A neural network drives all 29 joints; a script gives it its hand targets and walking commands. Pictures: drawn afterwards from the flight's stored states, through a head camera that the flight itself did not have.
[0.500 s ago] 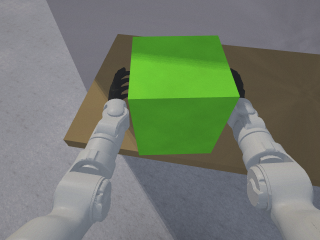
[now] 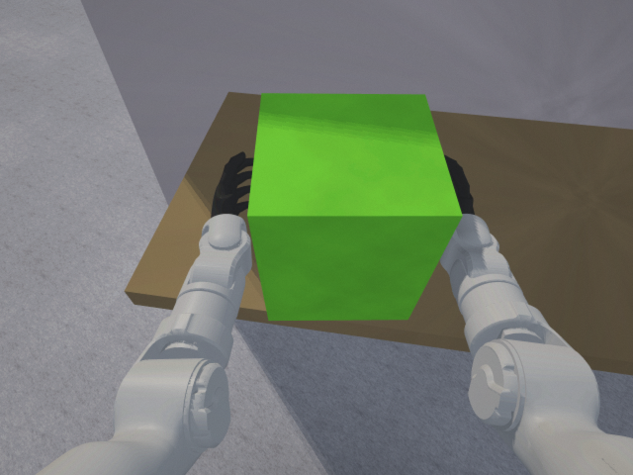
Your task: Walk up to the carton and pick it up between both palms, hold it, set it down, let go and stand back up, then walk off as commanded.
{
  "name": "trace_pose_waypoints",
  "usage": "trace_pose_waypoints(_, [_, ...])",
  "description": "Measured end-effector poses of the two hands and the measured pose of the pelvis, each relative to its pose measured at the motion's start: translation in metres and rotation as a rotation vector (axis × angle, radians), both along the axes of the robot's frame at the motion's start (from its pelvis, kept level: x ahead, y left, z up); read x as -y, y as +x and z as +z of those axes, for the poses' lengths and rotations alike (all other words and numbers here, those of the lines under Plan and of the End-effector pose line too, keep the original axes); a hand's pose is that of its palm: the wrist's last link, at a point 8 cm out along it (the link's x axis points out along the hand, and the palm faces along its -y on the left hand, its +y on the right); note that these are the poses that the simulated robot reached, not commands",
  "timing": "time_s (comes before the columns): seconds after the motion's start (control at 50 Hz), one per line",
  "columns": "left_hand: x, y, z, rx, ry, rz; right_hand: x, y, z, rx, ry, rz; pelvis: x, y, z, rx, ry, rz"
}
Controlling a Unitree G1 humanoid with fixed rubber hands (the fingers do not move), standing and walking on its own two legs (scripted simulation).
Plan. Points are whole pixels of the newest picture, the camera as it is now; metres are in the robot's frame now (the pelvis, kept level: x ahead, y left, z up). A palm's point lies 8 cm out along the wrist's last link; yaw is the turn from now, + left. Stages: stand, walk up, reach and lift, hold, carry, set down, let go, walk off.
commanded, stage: reach and lift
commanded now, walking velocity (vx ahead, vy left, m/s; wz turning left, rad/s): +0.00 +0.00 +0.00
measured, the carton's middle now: (341, 216) +0.43 +0.04 +0.07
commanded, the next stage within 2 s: none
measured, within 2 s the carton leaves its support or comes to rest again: neither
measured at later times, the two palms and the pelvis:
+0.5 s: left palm (224, 205) +0.38 +0.18 +0.13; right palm (466, 218) +0.42 -0.12 +0.11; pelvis -0.01 +0.00 +0.00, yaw +0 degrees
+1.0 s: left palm (208, 188) +0.37 +0.19 +0.16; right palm (468, 196) +0.41 -0.11 +0.15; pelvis -0.02 +0.00 +0.00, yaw +1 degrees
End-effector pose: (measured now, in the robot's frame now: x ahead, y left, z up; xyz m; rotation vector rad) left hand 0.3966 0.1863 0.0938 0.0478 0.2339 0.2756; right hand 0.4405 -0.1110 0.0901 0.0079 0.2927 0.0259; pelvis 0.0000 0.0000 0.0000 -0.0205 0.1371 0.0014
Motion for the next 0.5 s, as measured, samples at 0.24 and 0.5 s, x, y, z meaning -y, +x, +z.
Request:
trace_pose_waypoints(0.24, [0.003, -0.014, 0.015, 0.025, -0.020, 0.000, 0.004, -0.017, 0.012, 0.026, 0.004, -0.005, 0.001, -0.010, 0.000, 0.014, 0.001, 0.000])
trace_pose_waypoints(0.5, [0.005, -0.016, 0.033, 0.040, -0.016, -0.010, 0.006, -0.022, 0.021, 0.045, 0.017, -0.015, 0.002, -0.015, 0.000, 0.020, 0.002, 0.000])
